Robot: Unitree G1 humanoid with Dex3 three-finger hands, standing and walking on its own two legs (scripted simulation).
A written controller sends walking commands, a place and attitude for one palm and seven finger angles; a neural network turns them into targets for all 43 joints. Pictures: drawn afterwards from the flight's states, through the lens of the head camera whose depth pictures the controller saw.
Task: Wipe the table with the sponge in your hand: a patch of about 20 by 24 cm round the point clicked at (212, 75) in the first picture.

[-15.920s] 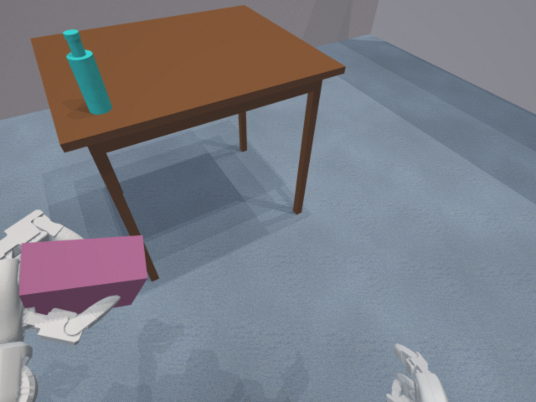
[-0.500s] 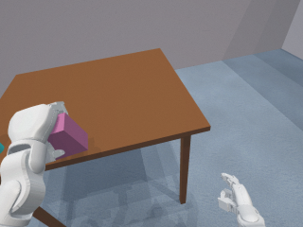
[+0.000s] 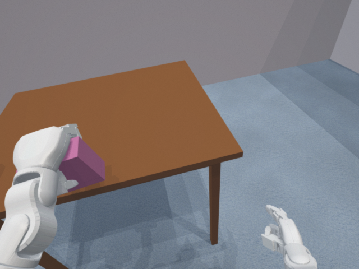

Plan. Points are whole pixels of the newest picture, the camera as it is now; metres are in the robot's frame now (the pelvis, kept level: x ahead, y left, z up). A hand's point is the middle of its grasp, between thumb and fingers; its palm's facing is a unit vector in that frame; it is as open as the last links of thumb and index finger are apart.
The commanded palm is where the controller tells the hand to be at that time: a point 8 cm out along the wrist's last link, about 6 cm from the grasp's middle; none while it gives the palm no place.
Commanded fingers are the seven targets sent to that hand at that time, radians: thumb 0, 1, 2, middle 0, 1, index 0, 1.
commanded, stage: move the sponge above the wiping area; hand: left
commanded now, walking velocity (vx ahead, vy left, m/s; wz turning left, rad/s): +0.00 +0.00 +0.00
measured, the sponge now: (70, 171) +0.24 +0.29 +0.14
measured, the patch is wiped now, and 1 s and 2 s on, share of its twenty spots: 0.00 0.00 0.00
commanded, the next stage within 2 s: none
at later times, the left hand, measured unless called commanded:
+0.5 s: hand (65, 157) +0.26 +0.30 +0.16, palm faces +0.11 -0.02 -0.99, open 9.2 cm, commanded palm +0.23 +0.30 +0.23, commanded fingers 0.00 0.10 1.30 -1.20 -1.60 -1.20 -1.60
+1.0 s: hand (62, 154) +0.28 +0.34 +0.14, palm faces +0.04 -0.02 -1.00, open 9.2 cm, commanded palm +0.26 +0.33 +0.21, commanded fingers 0.00 0.10 1.30 -1.20 -1.60 -1.20 -1.60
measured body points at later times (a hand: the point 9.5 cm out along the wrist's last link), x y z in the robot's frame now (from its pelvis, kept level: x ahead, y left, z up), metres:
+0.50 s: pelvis +0.01 +0.01 +0.00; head -0.02 -0.04 +0.45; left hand +0.25 +0.30 +0.21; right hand +0.26 -0.18 -0.08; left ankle +0.03 +0.12 -0.74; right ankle +0.01 -0.09 -0.74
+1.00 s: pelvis +0.01 +0.01 +0.00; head +0.01 -0.02 +0.45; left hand +0.28 +0.33 +0.19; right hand +0.25 -0.19 -0.09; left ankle +0.03 +0.12 -0.74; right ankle +0.01 -0.09 -0.74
